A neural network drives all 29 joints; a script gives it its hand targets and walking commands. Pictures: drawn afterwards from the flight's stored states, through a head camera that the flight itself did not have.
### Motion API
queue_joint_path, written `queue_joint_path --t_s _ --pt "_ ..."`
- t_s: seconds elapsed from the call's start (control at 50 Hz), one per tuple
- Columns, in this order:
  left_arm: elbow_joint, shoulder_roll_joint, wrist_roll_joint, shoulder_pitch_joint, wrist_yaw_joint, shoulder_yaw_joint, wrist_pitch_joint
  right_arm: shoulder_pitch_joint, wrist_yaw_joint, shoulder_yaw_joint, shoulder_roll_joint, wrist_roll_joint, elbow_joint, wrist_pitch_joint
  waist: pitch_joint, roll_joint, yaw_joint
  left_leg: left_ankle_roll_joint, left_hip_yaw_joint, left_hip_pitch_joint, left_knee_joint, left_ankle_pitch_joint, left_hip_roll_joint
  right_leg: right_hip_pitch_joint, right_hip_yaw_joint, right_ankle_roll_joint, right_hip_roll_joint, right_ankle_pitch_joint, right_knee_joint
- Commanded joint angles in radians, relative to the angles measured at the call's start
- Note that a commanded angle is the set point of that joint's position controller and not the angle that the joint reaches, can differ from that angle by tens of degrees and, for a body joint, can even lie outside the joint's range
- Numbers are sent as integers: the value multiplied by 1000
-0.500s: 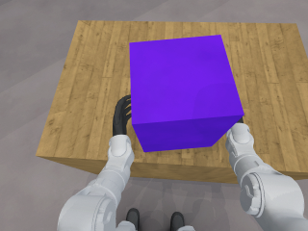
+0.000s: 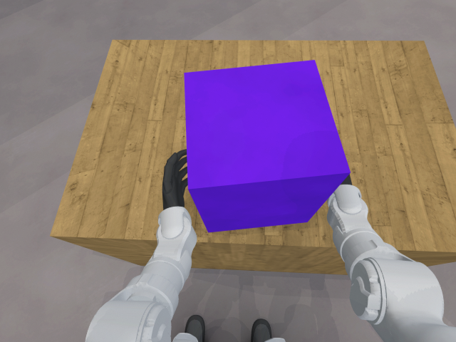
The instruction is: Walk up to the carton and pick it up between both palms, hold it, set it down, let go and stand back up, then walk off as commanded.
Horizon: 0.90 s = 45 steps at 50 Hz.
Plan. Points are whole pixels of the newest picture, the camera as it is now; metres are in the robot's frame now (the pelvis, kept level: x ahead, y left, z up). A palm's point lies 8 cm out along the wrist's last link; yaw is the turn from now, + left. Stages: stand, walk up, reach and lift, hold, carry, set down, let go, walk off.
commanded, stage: reach and lift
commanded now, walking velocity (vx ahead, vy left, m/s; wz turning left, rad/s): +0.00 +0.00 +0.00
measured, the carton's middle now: (254, 157) +0.45 -0.02 -0.02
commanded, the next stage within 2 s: none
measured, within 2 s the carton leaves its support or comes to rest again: leaves its support in 0.28 s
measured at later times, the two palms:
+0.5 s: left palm (163, 220) +0.33 +0.14 -0.04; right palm (331, 182) +0.40 -0.15 -0.02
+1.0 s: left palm (135, 178) +0.35 +0.14 +0.10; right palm (365, 159) +0.38 -0.15 +0.11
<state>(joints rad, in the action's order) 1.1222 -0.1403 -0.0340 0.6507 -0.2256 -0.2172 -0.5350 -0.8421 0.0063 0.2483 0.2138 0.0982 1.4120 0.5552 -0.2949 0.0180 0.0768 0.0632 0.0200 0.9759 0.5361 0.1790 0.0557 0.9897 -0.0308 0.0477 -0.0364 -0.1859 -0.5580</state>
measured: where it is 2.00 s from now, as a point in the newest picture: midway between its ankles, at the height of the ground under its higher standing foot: outside the picture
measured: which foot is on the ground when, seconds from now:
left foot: down 0.00-1.00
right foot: down 0.00-1.00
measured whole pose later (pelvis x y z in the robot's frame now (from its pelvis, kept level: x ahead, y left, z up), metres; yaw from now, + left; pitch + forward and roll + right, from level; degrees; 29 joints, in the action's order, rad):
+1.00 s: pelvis -0.03 +0.00 +0.01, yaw +0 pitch +14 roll +0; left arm 0.88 -0.05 -0.03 0.65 -0.22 -0.19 0.00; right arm -0.75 0.11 0.16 0.12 0.10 0.99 0.01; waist -0.28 0.02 0.05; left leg 0.06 0.03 0.62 0.57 0.20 0.05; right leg 0.63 -0.04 0.05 -0.04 -0.20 -0.58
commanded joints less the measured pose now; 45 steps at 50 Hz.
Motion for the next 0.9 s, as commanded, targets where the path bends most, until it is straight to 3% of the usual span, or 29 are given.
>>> queue_joint_path --t_s 0.0,0.04,0.1,0.12,0.14,0.16,0.18,0.22,0.24,0.26,0.28,0.34,0.36,0.38,0.42,0.46,0.52,0.56,0.6,0.66,0.68,0.7,0.72,0.74,0.76,0.78,0.8,0.82,0.88 --pt "-106 -552 108 268 165 402 31 -374 -128 -366 -643 132 -167 18 -947 -133 -63 -39 -20 -152 78 -355 -63 -906 4 -106 -12 953 -166" --pt "-137 -541 116 259 153 395 32 -388 -125 -389 -663 133 -218 20 -973 -143 -51 -43 -17 -142 64 -352 -77 -956 4 -115 -4 1019 -172" --pt "-173 -533 95 255 157 440 68 -395 -129 -400 -682 105 -299 -6 -982 -126 -89 -48 -10 -135 73 -320 -81 -955 10 -114 -4 957 -167" --pt "-187 -527 102 280 154 445 58 -368 -123 -398 -686 134 -245 -18 -950 -99 -100 -46 6 -163 57 -283 -73 -924 6 -121 7 920 -153" --pt "-173 -531 109 336 163 414 59 -405 -128 -406 -701 115 -276 -30 -935 -139 -56 -43 -16 -164 81 -295 -70 -935 15 -117 -12 904 -161" --pt "-202 -499 78 348 168 442 56 -398 -117 -387 -706 135 -298 -40 -955 -160 -103 -48 -9 -126 69 -230 -78 -942 9 -117 -3 862 -165" --pt "-259 -515 83 357 161 448 58 -388 -122 -414 -736 127 -277 -44 -980 -119 -82 -39 -21 -127 69 -236 -86 -974 17 -115 -1 846 -166" --pt "-223 -551 67 343 156 477 73 -415 -127 -419 -714 97 -343 -52 -999 -116 -81 -35 -4 -165 79 -288 -73 -926 -3 -109 -19 879 -172" --pt "-196 -566 89 306 160 460 90 -379 -127 -418 -725 84 -319 -59 -962 -99 -53 -39 -17 -153 87 -287 -79 -946 19 -112 -5 861 -162" --pt "-257 -548 73 403 158 466 82 -434 -123 -409 -740 100 -372 -67 -978 -129 -96 -43 -8 -158 80 -263 -78 -937 10 -113 -10 823 -167" --pt "-273 -524 64 376 154 456 84 -401 -124 -434 -760 101 -340 -83 -987 -118 -55 -44 -14 -146 81 -227 -80 -966 19 -118 -4 799 -160" --pt "-349 -507 64 439 156 483 88 -386 -117 -441 -773 75 -356 -111 -958 -100 -82 -41 -14 -152 86 -229 -85 -967 26 -113 -5 814 -164" --pt "-394 -525 62 391 146 489 96 -338 -123 -497 -807 57 -375 -126 -1035 -80 -39 -37 -15 -151 92 -239 -87 -1004 35 -123 -4 811 -168" --pt "-369 -559 57 409 144 526 109 -404 -126 -458 -772 41 -420 -126 -1004 -62 -80 -26 -4 -198 82 -275 -75 -935 13 -114 -20 797 -163" --pt "-423 -542 39 439 140 507 122 -406 -125 -498 -799 37 -470 -149 -1026 -120 -52 -42 1 -165 91 -241 -86 -974 31 -118 -7 781 -164" --pt "-485 -559 25 510 137 551 132 -408 -110 -506 -831 32 -504 -172 -1022 -78 -83 -36 5 -182 70 -215 -87 -984 45 -119 3 717 -135" --pt "-511 -541 16 592 140 534 138 -414 -112 -500 -852 65 -481 -208 -1027 -91 -81 -37 6 -178 75 -142 -77 -972 48 -120 5 581 -131" --pt "-570 -578 17 622 133 573 151 -439 -102 -529 -879 31 -567 -215 -1089 -44 -65 -24 1 -231 85 -236 -81 -973 48 -114 -1 685 -139" --pt "-555 -536 35 599 140 536 175 -403 -83 -497 -888 32 -499 -248 -921 -70 -96 -38 8 -209 50 -154 -83 -990 62 -122 10 623 -113" --pt "-558 -552 33 713 144 534 214 -486 -83 -493 -877 21 -534 -273 -919 -48 -85 -25 7 -238 55 -158 -79 -995 58 -111 1 563 -94" --pt "-610 -558 30 702 142 574 229 -438 -72 -457 -872 22 -505 -286 -904 -7 -131 -15 9 -292 36 -177 -78 -969 42 -107 -6 558 -78" --pt "-575 -551 25 770 142 571 243 -542 -72 -457 -851 8 -550 -282 -859 -33 -128 -23 18 -324 30 -143 -73 -924 34 -107 -1 504 -61" --pt "-541 -547 35 790 141 525 259 -546 -78 -440 -834 4 -570 -302 -817 -46 -81 -34 14 -320 14 -110 -63 -911 48 -101 6 423 -38" --pt "-635 -550 25 850 138 522 249 -541 -79 -433 -871 14 -529 -311 -865 -35 -101 -26 15 -377 8 -142 -64 -917 42 -95 -2 440 -35" --pt "-616 -591 31 775 140 578 285 -540 -69 -510 -894 -47 -606 -321 -834 -4 -87 -22 5 -426 24 -225 -73 -947 42 -95 -13 541 -34" --pt "-615 -536 36 901 136 523 308 -587 -78 -452 -856 -36 -562 -353 -760 -16 -70 -26 -2 -397 -2 -124 -69 -903 51 -96 -5 393 -6" --pt "-688 -550 19 890 135 541 315 -578 -65 -497 -908 -57 -641 -363 -798 -30 -65 -32 0 -420 10 -210 -81 -978 60 -99 -1 508 -18" --pt "-665 -540 32 937 133 536 347 -608 -71 -469 -874 -67 -590 -386 -746 -4 -75 -21 0 -420 -17 -144 -74 -938 44 -92 -4 411 3" --pt "-631 -494 57 913 148 456 405 -659 -58 -490 -894 -94 -689 -423 -694 -55 -35 -41 -15 -406 -21 -156 -84 -1041 80 -106 20 424 18"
